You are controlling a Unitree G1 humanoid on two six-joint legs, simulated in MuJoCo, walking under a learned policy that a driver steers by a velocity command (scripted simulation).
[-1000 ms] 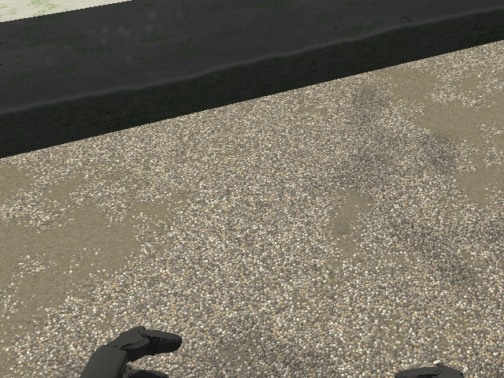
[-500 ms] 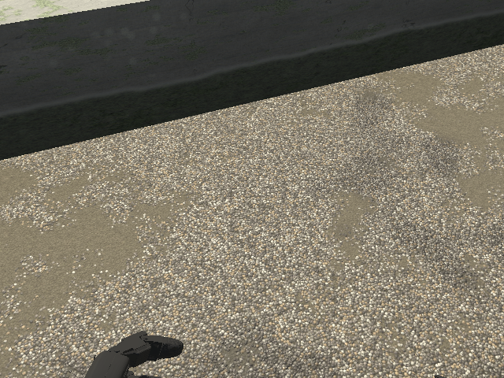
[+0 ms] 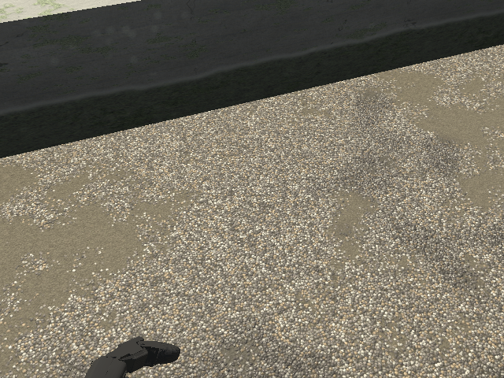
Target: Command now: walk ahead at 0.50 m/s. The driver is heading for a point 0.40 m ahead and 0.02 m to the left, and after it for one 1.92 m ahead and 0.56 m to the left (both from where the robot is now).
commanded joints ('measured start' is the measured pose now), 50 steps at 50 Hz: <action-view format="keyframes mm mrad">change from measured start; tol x4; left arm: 1 -100 77 28 -103 0 -18 3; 35 -96 69 29 -87 4 -18 0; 50 77 92 79 44 -30 12 14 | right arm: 1 -62 -93 -31 -91 -1 -17 -3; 35 -80 -82 -28 -82 -8 -28 -9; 40 38 -120 -50 -19 28 -9 -5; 50 94 -118 -78 57 47 3 5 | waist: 1 1 2 -82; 50 3 4 -27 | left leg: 1 101 131 -139 -48 123 19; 4 73 125 -134 -51 58 14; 14 123 130 -142 -44 166 22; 31 99 126 -153 -60 127 19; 34 72 120 -147 -61 65 14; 40 140 132 -163 -84 141 40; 44 130 120 -155 -111 105 35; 50 138 111 -147 -118 176 34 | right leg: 1 -63 -92 54 -28 210 -39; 4 -76 -93 68 -36 104 -46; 10 -82 -95 72 -39 135 -50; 13 -65 -96 61 -34 248 -45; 31 -53 -96 47 -44 209 -41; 34 -66 -95 60 -53 107 -47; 38 -65 -102 71 -74 118 -62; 40 -52 -107 64 -76 208 -65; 50 -35 -96 51 -90 208 -73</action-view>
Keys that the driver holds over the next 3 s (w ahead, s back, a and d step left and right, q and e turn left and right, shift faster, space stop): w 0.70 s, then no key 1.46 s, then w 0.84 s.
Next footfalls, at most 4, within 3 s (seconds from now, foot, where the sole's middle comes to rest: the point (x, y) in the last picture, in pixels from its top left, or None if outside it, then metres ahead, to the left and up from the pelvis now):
none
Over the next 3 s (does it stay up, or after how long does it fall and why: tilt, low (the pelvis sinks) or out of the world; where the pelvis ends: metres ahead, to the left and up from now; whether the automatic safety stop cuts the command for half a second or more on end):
stays up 0.01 -0.03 0.00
